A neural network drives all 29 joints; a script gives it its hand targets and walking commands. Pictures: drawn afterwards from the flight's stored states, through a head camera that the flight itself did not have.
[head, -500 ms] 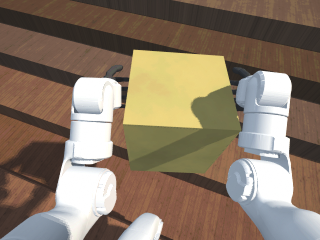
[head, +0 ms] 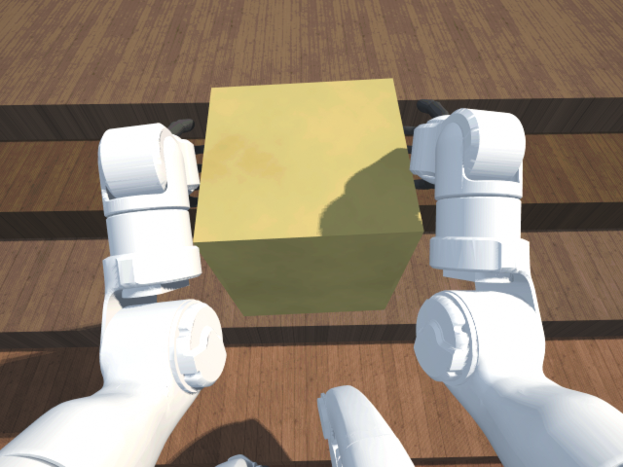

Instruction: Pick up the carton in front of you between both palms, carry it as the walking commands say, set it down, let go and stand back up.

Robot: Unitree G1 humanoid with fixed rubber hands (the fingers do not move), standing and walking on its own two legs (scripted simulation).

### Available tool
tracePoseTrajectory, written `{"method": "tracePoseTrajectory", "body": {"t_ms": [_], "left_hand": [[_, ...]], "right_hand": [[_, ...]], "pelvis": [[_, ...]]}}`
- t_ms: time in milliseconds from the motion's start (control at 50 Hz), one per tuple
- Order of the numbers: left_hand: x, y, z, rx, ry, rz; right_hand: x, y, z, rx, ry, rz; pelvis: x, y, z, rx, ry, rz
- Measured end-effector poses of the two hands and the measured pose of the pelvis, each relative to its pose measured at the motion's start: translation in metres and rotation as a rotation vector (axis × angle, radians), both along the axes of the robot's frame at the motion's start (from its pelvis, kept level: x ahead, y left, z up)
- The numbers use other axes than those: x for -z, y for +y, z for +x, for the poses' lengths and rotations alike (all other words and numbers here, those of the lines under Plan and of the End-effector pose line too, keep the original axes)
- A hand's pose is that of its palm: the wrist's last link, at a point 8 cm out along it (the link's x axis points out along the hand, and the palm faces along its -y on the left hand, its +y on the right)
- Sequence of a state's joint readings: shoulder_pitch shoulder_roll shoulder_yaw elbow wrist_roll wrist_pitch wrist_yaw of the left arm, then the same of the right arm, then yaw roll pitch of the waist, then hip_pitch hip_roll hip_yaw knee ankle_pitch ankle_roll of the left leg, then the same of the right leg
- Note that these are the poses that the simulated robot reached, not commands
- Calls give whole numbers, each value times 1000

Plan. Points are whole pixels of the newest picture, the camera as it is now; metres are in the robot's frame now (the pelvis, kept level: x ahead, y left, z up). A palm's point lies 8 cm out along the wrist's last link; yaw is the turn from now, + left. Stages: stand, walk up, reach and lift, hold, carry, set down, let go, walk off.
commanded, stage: carry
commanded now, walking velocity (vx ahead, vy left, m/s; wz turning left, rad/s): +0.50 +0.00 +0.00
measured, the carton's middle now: (308, 212) +0.41 -0.05 +0.07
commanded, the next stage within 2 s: none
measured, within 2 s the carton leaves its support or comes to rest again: neither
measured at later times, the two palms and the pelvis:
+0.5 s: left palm out of the picture +0.68 +0.12 +0.31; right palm out of the picture +0.74 -0.16 +0.31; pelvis +0.31 -0.08 +0.14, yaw +2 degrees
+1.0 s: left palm out of the picture +1.07 +0.09 +0.45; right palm out of the picture +1.03 -0.19 +0.46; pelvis +0.65 +0.00 +0.27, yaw -1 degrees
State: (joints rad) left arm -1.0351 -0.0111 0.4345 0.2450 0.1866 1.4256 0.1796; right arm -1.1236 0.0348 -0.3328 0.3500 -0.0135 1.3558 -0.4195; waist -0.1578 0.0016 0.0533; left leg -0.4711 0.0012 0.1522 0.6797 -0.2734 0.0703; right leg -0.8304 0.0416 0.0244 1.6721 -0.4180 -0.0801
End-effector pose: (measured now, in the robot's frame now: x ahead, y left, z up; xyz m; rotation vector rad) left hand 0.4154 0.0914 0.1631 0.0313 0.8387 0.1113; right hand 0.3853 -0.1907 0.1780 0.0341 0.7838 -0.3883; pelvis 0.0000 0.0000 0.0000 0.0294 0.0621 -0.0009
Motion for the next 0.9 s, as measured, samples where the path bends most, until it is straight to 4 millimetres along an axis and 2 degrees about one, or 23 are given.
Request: {"method": "tracePoseTrajectory", "body": {"t_ms": [120,180,260,320,380,440,540,640,720,760,800,840,900], "left_hand": [[-46,3,75,-32,-87,-38],[-61,2,113,-42,-89,-26],[-69,4,156,-84,-38,47],[-69,11,173,-168,18,98],[-82,17,188,-243,68,127],[-109,22,221,-287,58,112],[-167,24,299,-296,-58,89],[-208,27,384,-230,-113,124],[-213,29,460,-134,-69,132],[-210,24,497,-65,-21,107],[-208,16,527,-15,24,72],[-215,9,552,12,47,32],[-237,1,589,29,36,4]], "right_hand": [[-53,3,80,-32,-87,-46],[-71,2,126,-77,-83,-72],[-76,3,199,-184,-27,-60],[-73,14,251,-286,23,-21],[-74,23,286,-322,66,45],[-95,28,320,-330,48,67],[-148,28,386,-310,-72,66],[-186,28,458,-275,-128,65],[-190,28,510,-217,-79,34],[-188,21,523,-159,-27,-4],[-191,15,531,-94,22,-30],[-205,10,543,-28,42,-32],[-235,3,576,34,26,-8]], "pelvis": [[-19,-22,80,-20,7,-22],[-29,-40,126,-25,8,-50],[-43,-67,190,-30,30,-102],[-64,-81,223,-29,20,-87],[-95,-83,251,-34,18,-83],[-123,-83,280,-36,17,-65],[-146,-74,342,-26,19,-36],[-154,-47,425,-12,53,-17],[-163,-18,493,-9,37,14],[-178,-7,518,-10,17,15],[-199,-3,537,-7,7,23],[-221,0,556,-2,1,27],[-249,5,586,6,2,12]]}}
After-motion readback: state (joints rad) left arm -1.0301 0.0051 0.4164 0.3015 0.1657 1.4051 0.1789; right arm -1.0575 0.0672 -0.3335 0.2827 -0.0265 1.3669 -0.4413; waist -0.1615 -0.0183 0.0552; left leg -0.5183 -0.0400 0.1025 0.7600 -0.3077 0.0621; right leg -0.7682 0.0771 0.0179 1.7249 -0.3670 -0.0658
